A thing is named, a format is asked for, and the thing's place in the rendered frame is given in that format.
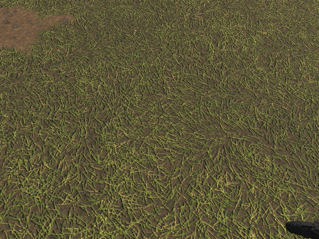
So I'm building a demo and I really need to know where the robot right hand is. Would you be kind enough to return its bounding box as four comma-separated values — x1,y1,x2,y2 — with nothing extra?
285,221,319,239

